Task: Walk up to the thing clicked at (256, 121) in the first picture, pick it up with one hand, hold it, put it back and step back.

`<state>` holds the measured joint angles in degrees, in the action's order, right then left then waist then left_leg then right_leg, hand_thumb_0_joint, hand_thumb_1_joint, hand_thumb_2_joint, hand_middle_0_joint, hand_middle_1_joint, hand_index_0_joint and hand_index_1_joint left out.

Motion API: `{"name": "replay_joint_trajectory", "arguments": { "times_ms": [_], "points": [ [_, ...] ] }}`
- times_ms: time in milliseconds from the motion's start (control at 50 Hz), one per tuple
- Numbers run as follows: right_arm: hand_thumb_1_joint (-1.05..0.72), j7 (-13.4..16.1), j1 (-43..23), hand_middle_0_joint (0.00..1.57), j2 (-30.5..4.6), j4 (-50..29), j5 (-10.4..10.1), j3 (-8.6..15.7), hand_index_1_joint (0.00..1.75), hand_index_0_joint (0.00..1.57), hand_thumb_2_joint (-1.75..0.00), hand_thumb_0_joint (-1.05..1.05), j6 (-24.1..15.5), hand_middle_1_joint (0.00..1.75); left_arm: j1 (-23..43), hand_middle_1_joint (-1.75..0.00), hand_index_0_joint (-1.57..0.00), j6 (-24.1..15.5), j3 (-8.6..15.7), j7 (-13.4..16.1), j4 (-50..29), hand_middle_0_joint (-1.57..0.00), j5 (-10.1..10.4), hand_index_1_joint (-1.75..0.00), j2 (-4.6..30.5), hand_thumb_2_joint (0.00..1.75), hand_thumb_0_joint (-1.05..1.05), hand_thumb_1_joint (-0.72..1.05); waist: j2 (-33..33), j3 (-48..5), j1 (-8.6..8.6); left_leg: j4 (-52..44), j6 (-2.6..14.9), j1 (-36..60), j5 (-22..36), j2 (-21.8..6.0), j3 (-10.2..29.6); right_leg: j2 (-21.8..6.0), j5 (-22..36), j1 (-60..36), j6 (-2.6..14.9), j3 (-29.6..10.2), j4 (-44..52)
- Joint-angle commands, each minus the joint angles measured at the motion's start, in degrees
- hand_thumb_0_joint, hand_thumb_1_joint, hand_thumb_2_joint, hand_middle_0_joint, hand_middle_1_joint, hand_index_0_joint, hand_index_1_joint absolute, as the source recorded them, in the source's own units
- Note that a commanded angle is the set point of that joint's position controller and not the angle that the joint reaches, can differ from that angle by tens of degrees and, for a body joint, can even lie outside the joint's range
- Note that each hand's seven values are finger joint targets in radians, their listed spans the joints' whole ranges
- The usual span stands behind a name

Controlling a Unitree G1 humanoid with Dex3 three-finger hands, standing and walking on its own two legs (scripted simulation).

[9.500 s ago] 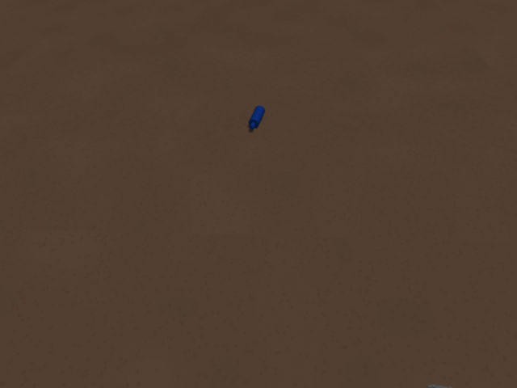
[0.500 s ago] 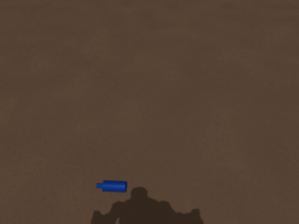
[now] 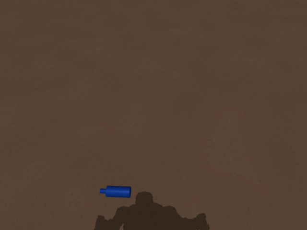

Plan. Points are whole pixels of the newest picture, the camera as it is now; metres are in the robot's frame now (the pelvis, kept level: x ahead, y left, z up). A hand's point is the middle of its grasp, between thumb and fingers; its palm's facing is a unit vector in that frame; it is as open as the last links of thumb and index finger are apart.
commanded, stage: stand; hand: left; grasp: from above
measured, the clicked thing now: (115, 191) +0.42 +0.28 -0.75
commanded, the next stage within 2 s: rise first in 0.80 s
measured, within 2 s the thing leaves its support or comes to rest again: neither
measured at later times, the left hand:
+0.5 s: hand out of the picture +0.07 +0.25 -0.16, palm faces -0.03 -0.94 -0.34, open 7.4 cm
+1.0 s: hand out of the picture +0.10 +0.25 -0.16, palm faces +0.04 -0.94 -0.33, open 7.7 cm
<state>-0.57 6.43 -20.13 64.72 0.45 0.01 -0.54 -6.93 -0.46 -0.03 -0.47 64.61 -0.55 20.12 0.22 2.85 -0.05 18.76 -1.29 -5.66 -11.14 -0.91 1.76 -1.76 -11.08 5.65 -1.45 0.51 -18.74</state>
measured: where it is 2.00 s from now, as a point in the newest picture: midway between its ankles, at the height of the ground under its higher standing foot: outside the picture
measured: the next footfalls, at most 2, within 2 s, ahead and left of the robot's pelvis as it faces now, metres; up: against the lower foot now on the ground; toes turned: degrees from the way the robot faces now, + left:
none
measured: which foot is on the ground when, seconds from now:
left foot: down 0.00-1.00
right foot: down 0.00-1.00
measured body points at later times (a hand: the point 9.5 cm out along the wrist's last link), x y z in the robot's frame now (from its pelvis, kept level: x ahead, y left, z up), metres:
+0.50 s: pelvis +0.00 +0.00 +0.00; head +0.01 +0.00 +0.45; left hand +0.07 +0.30 -0.13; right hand +0.07 -0.31 -0.13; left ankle -0.01 +0.13 -0.75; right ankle -0.01 -0.13 -0.75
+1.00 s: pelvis -0.01 +0.00 -0.01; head +0.02 +0.00 +0.44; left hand +0.10 +0.30 -0.13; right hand +0.08 -0.29 -0.13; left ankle -0.01 +0.13 -0.75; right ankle -0.01 -0.13 -0.75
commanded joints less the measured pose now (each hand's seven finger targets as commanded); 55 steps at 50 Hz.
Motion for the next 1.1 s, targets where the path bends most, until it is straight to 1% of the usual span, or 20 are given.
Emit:
{"name": "replay_joint_trajectory", "arguments": {
  "times_ms": [0, 320, 460, 500, 560, 620, 680, 780, 860, 880, 900, 920, 940, 960, 980, 1000, 1020, 1040, 1060, 1080],
  "points": [
    [-0.9, 1.06, -2.07, 0.2, -12.58, -3.37, -0.06, 2.02, 0.3, 0.2, -0.9, 0.0, -0.98, 0.3, 1.7, -0.3, -0.2, -1.04, 2.34, 0.95, -3.37, -0.2, 0.02, -0.3, 12.4, 0.9, 0.0, 0.9, -0.16, -3.8, 0.25, -2.43, 2.16, -0.12, 11.14, -6.27, 3.66, -5.97, 10.17, -1.05, 2.2, -4.06, 2.58],
    [-0.9, 1.06, -2.1, 0.2, -12.35, -3.48, -0.02, 2.23, 0.3, 0.2, -0.9, 0.0, -0.95, 0.3, 1.82, -0.3, -0.2, -1.04, 2.45, 1.02, -3.56, -0.2, -0.05, -0.3, 12.77, 0.9, 0.0, 0.9, -0.97, -4.21, 0.14, -2.7, 1.89, 0.4, 9.99, -6.17, 3.57, -5.63, 8.29, -0.3, 2.34, -4.03, 2.91],
    [-0.9, 1.06, -1.96, 0.2, -12.6, -3.45, -0.03, 2.25, 0.3, 0.2, -0.9, 0.0, -0.94, 0.3, 1.48, -0.3, -0.2, -1.27, 2.35, 1.05, -3.78, -0.2, 0.0, -0.3, 12.43, 0.9, 0.0, 0.9, -0.04, -4.79, 0.2, -2.16, 2.08, 0.02, 11.39, -6.26, 3.33, -6.03, 11.69, -1.75, 2.18, -4.19, 2.85],
    [-0.9, 1.08, -1.66, 0.2, -12.18, -3.48, 0.04, 2.14, 0.3, 0.2, -0.9, 0.0, -0.85, 0.3, 2.2, -0.3, -0.2, -1.13, 2.47, 1.13, -3.74, -0.2, -0.01, -0.3, 12.79, 0.9, 0.0, 0.9, -0.73, -4.04, -0.04, -2.72, 1.83, -0.41, 10.03, -6.19, 3.46, -5.86, 9.64, -1.21, 2.34, -4.04, 2.83],
    [-0.9, 1.06, -2.13, 0.2, -12.45, -3.45, -0.06, 2.16, 0.3, 0.2, -0.9, 0.0, -0.85, 0.3, 1.52, -0.3, -0.2, -1.16, 2.27, 1.1, -3.58, -0.2, 0.14, -0.3, 12.2, 0.9, 0.0, 0.9, 0.0, -3.7, 0.37, -2.39, 2.0, 0.0, 11.46, -6.13, 3.55, -5.78, 10.82, -0.97, 2.26, -3.94, 2.82],
    [-0.9, 1.02, -1.79, 0.2, -12.39, -3.38, -0.01, 2.16, 0.3, 0.2, -0.9, 0.0, -0.88, 0.3, 1.5, -0.3, -0.2, -1.12, 2.38, 1.03, -3.52, -0.2, 0.1, -0.3, 12.4, 0.9, 0.0, 0.9, 0.19, -2.53, 0.29, -2.93, 1.89, -0.74, 8.42, -5.96, 3.48, -5.66, 8.12, -0.1, 2.19, -4.2, 3.46],
    [-0.9, 1.01, -1.5, 0.2, -12.45, -3.4, 0.03, 2.19, 0.3, 0.2, -0.9, 0.0, -0.89, 0.3, 1.61, -0.3, -0.2, -1.01, 2.47, 0.95, -3.62, -0.2, 0.05, -0.3, 12.35, 0.9, 0.0, 0.9, 0.16, -3.24, 0.26, -2.93, 1.99, -1.0, 8.12, -5.84, 3.35, -5.81, 8.15, -0.63, 2.33, -4.35, 3.46],
    [-0.9, 1.04, -1.24, 0.2, -12.36, -3.56, 0.07, 2.13, 0.3, 0.2, -0.9, 0.0, -1.07, 0.3, 1.87, -0.3, -0.2, -1.13, 2.48, 1.0, -3.83, -0.2, -0.01, -0.3, 12.39, 0.9, 0.0, 0.9, 0.05, -3.82, 0.12, -2.72, 2.04, -0.62, 11.48, -6.28, 3.44, -5.93, 10.9, -1.53, 2.35, -4.2, 2.57],
    [-0.9, 1.14, -1.63, 0.2, -12.51, -3.6, 0.02, 2.25, 0.3, 0.2, -0.9, 0.0, -0.99, 0.3, 1.55, -0.3, -0.2, -1.02, 2.56, 1.06, -3.73, -0.2, -0.05, -0.3, 12.48, 0.9, 0.0, 0.9, -0.06, -4.11, 0.41, -2.65, 2.13, 0.0, 11.02, -6.3, 3.62, -5.77, 10.08, -1.31, 2.34, -3.92, 2.56],
    [-0.88, 1.12, -1.45, 0.2, -12.48, -3.6, -0.04, 2.17, 0.3, 0.2, -0.9, 0.0, -0.91, 0.3, 1.48, -0.38, -0.13, -0.97, 2.53, 1.02, -3.52, -0.13, -0.01, -0.38, 12.41, 0.97, 0.0, 0.82, 0.08, -3.49, 0.27, -2.82, 2.2, -0.65, 10.19, -6.03, 3.46, -5.73, 9.49, -1.16, 2.27, -3.99, 2.91],
    [-0.94, 2.23, -1.54, 0.2, -2.61, -19.91, -3.81, -0.29, 0.3, 0.2, -0.91, 0.0, -3.89, 0.3, 21.59, -0.46, -0.13, -6.38, 2.57, 1.77, -23.63, -0.16, 2.98, -0.46, 3.09, 0.97, 0.0, 0.74, 0.8, -0.76, -6.52, 1.53, 1.46, -6.36, 1.09, 1.44, -4.2, 1.33, 4.62, 12.27, 1.33, 0.54, -1.04],
    [-0.9, 2.83, 1.74, 0.2, -4.17, -16.01, -3.73, -0.05, 0.3, 0.2, -0.9, 0.0, -3.68, 0.3, 27.82, -0.54, -0.11, -5.86, 3.5, 1.94, -19.16, -0.14, 2.88, -0.54, 5.32, 0.97, 0.0, 0.66, -0.14, -2.64, -5.2, 2.96, 1.67, -7.12, -0.46, 1.83, -3.91, 1.27, 2.71, 10.27, 1.32, 0.91, -2.01],
    [-0.89, 3.49, 4.08, 0.2, -6.35, -16.43, -4.0, 1.35, 0.3, 0.2, -0.9, 0.0, -2.99, 0.3, 16.96, -0.62, -0.11, -3.82, 6.8, 2.06, -10.28, -0.13, 1.62, -0.62, 10.65, 0.98, 0.0, 0.58, -1.61, -1.65, -3.29, 3.75, 1.63, -8.55, -0.42, 1.32, -3.85, 1.81, 1.17, 10.23, 1.56, 1.61, -2.56],
    [-0.89, 3.55, 4.8, 0.2, -6.25, -17.32, -3.5, 2.09, 0.3, 0.2, -0.9, 0.0, -2.69, 0.3, 14.94, -0.7, -0.09, -2.7, 8.16, 1.29, -6.26, -0.1, 0.46, -0.7, 11.92, 0.99, 0.0, 0.5, -2.98, -3.79, -2.85, 6.45, 1.8, -10.8, 0.08, 1.76, -3.71, 1.67, 0.94, 11.23, 1.67, 1.58, -4.41],
    [-0.89, 3.65, 5.23, 0.2, -6.03, -18.61, -3.32, 2.42, 0.3, 0.2, -0.9, 0.0, -2.78, 0.3, 18.58, -0.78, -0.09, -2.39, 8.6, 0.49, -6.7, -0.08, -0.43, -0.78, 12.94, 0.98, 0.0, 0.42, -4.16, -5.67, -2.7, 8.92, 1.98, -12.33, 1.18, 1.63, -3.34, 1.8, 2.27, 12.83, 1.64, 1.54, -7.0],
    [-0.89, 3.68, 5.56, 0.2, -6.02, -19.99, -2.49, 3.61, 0.3, 0.2, -0.9, 0.0, -3.13, 0.3, 17.67, -0.86, -0.08, -2.8, 10.2, -0.16, -6.65, -0.08, -2.03, -0.86, 14.47, 1.0, 0.0, 0.34, -2.63, -10.23, -1.54, 10.86, 1.8, -13.06, 2.49, 1.73, -3.35, 1.39, 4.06, 12.07, 1.68, 1.25, -9.44],
    [-0.88, 3.41, 7.35, 0.2, -5.65, -20.4, -1.76, 4.29, 0.3, 0.2, -0.89, 0.0, -3.31, 0.3, 12.15, -0.94, -0.07, -2.13, 11.15, -0.66, -3.56, -0.05, -3.56, -0.94, 13.51, 0.99, 0.0, 0.26, -1.76, -12.0, -1.12, 13.36, 1.68, -14.96, 3.14, 2.19, -3.29, 1.34, 4.94, 13.43, 1.71, 0.92, -11.85],
    [-0.88, 2.9, 7.61, 0.2, -5.12, -21.9, -1.31, 4.82, 0.3, 0.2, -0.89, 0.0, -3.47, 0.3, 8.06, -1.02, -0.05, -1.48, 11.77, -1.32, -4.17, -0.02, -4.72, -1.02, 12.43, 1.01, 0.0, 0.18, 0.55, -14.16, 0.81, 14.8, 1.22, -16.59, 3.92, 2.3, -3.11, 1.44, 4.66, 13.51, 2.22, 1.01, -14.1],
    [-0.86, 2.66, 7.35, 0.2, -4.91, -24.12, -1.3, 5.03, 0.3, 0.2, -0.89, 0.0, -3.59, 0.3, 6.7, -1.07, -0.04, -0.97, 12.44, -1.33, -7.1, -0.01, -5.31, -1.05, 12.91, 1.02, 0.0, 0.1, 2.82, -16.58, 1.81, 15.64, 0.9, -16.86, 4.77, 2.63, -3.25, 1.47, 4.83, 12.66, 2.41, 0.83, -14.91],
    [-0.87, 2.59, 7.16, 0.2, -4.47, -25.74, -1.42, 5.08, 0.3, 0.2, -0.89, 0.0, -3.7, 0.3, 6.14, -1.09, -0.03, -0.01, 12.36, -1.09, -9.35, -0.01, -5.89, -1.07, 12.3, 1.03, 0.0, 0.02, 2.57, -17.1, 1.81, 15.41, 0.92, -16.95, 4.73, 2.65, -3.24, 1.54, 4.59, 12.14, 2.31, 0.79, -14.71]
  ]
}}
